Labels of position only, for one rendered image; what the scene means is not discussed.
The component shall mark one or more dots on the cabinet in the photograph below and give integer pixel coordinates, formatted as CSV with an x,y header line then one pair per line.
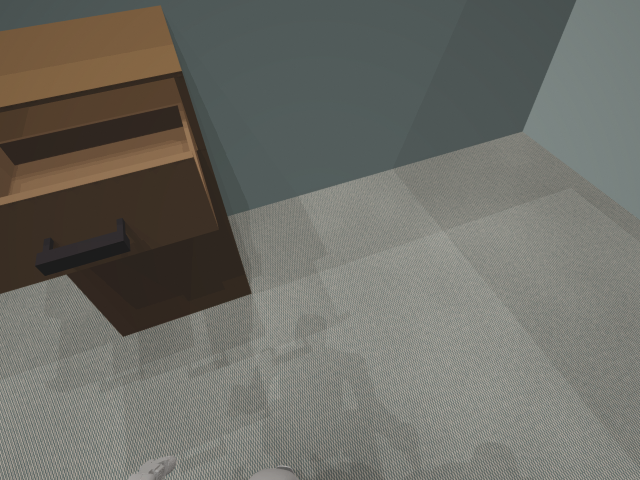
x,y
73,72

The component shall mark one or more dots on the left robot shin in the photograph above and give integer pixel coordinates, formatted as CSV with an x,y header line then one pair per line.
x,y
285,468

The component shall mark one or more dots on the robot left hand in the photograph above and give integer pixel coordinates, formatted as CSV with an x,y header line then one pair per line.
x,y
155,469

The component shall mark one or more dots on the drawer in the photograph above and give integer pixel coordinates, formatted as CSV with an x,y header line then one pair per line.
x,y
71,184

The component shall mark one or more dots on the handle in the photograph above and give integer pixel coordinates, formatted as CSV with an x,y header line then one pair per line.
x,y
51,261

